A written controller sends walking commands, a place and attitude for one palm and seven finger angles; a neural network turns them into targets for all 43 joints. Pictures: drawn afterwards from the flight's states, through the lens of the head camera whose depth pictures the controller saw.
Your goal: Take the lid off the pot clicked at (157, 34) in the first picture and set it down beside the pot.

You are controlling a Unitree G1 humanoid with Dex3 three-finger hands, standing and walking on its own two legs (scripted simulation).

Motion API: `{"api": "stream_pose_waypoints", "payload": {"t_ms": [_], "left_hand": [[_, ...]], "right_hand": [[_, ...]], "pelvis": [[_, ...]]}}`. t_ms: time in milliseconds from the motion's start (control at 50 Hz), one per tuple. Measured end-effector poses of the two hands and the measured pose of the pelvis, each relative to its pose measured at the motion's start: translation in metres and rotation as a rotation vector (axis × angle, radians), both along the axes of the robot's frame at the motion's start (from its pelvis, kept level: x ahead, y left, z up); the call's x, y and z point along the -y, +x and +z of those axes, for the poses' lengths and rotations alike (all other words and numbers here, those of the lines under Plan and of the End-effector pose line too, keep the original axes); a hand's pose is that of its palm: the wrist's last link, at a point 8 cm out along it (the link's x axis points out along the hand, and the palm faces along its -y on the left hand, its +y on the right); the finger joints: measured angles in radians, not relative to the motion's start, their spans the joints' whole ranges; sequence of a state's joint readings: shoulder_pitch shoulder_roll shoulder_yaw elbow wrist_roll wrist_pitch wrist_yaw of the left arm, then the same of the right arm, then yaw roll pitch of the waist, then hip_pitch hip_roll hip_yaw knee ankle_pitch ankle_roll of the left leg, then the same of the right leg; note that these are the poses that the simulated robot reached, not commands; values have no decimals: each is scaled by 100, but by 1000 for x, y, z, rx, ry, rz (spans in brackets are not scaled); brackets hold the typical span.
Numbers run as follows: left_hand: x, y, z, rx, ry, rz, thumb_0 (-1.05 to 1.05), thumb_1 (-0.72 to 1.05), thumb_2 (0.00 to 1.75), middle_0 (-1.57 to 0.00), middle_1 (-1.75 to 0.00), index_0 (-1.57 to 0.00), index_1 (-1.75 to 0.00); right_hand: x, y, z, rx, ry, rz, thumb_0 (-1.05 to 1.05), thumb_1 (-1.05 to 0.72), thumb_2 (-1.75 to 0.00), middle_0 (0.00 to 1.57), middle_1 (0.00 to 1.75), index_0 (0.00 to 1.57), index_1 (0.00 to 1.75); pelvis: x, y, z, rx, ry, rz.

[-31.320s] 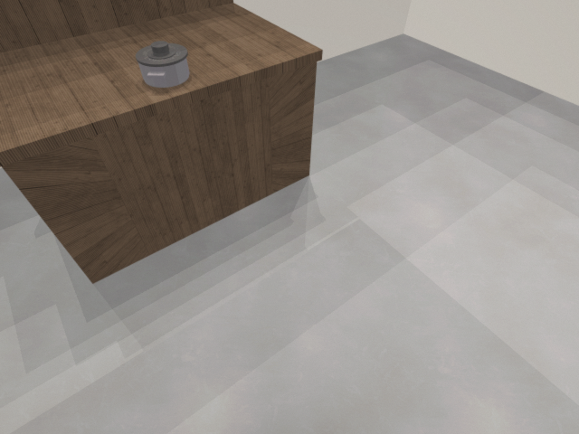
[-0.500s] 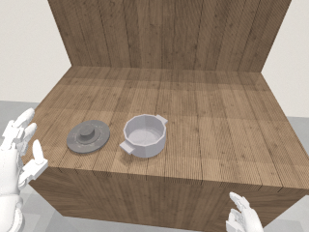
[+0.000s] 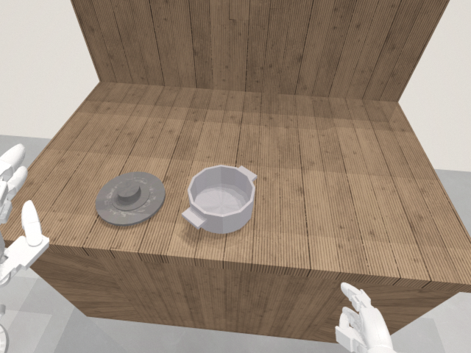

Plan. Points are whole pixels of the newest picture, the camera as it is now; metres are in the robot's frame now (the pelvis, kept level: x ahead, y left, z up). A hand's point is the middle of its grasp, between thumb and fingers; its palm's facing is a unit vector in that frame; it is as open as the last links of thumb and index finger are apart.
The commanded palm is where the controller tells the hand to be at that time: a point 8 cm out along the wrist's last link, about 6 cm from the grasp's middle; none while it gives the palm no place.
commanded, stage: step back with the hand held close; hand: left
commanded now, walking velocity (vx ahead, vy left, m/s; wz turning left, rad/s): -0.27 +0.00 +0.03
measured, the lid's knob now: (128, 190) +0.46 +0.32 -0.06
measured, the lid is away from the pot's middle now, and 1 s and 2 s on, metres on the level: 0.23 0.23 0.23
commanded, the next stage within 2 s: stop stepping back and stand still in 1.26 s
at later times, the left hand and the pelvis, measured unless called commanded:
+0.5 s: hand (47, 264) +0.17 +0.25 +0.16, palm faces +0.32 -0.83 -0.46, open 7.4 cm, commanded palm +0.10 +0.29 +0.17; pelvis -0.05 +0.02 -0.01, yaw -2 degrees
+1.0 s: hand out of the picture +0.08 +0.24 +0.16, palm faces +0.30 -0.86 -0.42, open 7.4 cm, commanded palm +0.01 +0.28 +0.17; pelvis -0.14 +0.01 -0.02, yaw -3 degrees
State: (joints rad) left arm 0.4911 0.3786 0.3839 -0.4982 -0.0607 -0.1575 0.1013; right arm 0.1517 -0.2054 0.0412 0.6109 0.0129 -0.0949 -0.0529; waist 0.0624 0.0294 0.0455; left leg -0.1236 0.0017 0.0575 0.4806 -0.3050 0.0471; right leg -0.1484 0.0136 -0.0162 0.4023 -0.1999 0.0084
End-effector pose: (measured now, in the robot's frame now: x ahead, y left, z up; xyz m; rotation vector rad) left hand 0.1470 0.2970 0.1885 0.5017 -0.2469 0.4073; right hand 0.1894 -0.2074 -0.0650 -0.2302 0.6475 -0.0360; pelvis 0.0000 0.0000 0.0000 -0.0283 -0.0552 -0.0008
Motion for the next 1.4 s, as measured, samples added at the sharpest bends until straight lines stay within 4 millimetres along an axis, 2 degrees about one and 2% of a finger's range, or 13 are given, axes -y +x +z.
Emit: {"api": "stream_pose_waypoints", "payload": {"t_ms": [60, 160, 240, 400, 520, 640, 760, 900, 1040, 1140, 1260, 1360, 1400], "left_hand": [[-3, 13, -6, 3, 2, -42, 1, 89, 90, -21, -30, -20, -30], [9, 24, -30, -100, -17, -173, 1, 89, 90, -20, -30, -20, -30], [10, 14, -28, -136, 56, -245, 1, 89, 90, -21, -31, -21, -30], [1, -11, 6, 7, 137, -175, 1, 88, 90, -21, -31, -21, -30], [10, -19, -13, -22, 33, -146, 1, 89, 90, -21, -30, -21, -30], [23, -47, -31, -78, -6, -202, 1, 89, 90, -21, -31, -21, -30], [9, -76, -12, 22, 80, -205, 1, 88, 90, -21, -31, -21, -30], [-5, -93, -2, 75, 69, -117, 1, 89, 90, -21, -31, -21, -30], [30, -113, -18, 15, 16, -233, 1, 89, 90, -20, -30, -20, -30], [43, -152, -9, 32, 79, -306, 1, 89, 90, -21, -31, -21, -30], [20, -188, -7, 173, 77, -246, 1, 88, 90, -22, -31, -21, -30], [1, -198, -24, 206, 0, -172, 1, 89, 90, -21, -31, -21, -30], [1, -195, -43, 122, -59, -161, 0, 89, 90, -20, -30, -20, -30]], "right_hand": [[6, -11, 2, -29, -26, -32, 1, -90, -90, 20, 30, 20, 30], [18, -34, 3, -56, -55, -114, 1, -90, -90, 20, 30, 20, 30], [20, -53, 4, -69, -67, -164, 1, -90, -90, 20, 30, 20, 30], [8, -70, -12, -62, -23, -161, 1, -90, -90, 20, 30, 20, 30], [2, -86, -22, -79, 31, -146, 1, -90, -90, 20, 30, 20, 30], [16, -113, -16, -84, -16, -166, 1, -90, -90, 20, 30, 20, 30], [26, -133, -6, -69, -104, -184, 1, -90, -90, 20, 30, 20, 30], [9, -144, -5, -19, -45, -160, 1, -90, -90, 20, 30, 20, 30], [1, -173, -15, -15, 7, -98, 1, -90, -90, 20, 30, 20, 30], [17, -209, -17, -49, -5, -131, 1, -90, -90, 21, 30, 20, 30], [39, -250, -20, -67, -84, -217, 1, -90, -90, 20, 30, 20, 30], [32, -278, -16, -18, -89, -215, 1, -90, -90, 20, 30, 20, 30], [27, -292, -21, -33, -71, -181, 1, -91, -90, 20, 30, 20, 30]], "pelvis": [[-4, -6, 0, -19, 1, -18], [-17, -14, -3, -42, 9, -32], [-21, -18, -6, -50, 19, -32], [-24, -26, -12, -45, 16, -52], [-17, -50, -12, -37, 2, -38], [-12, -72, -16, -45, -9, -16], [-19, -88, -19, -45, -17, -7], [-20, -110, -13, -65, -19, -30], [-8, -153, -17, -57, -50, -41], [1, -174, -21, -42, -41, -7], [-9, -189, -32, -29, -27, 7], [-11, -229, -36, -8, -6, -36], [-12, -248, -35, -12, -21, -14]]}}
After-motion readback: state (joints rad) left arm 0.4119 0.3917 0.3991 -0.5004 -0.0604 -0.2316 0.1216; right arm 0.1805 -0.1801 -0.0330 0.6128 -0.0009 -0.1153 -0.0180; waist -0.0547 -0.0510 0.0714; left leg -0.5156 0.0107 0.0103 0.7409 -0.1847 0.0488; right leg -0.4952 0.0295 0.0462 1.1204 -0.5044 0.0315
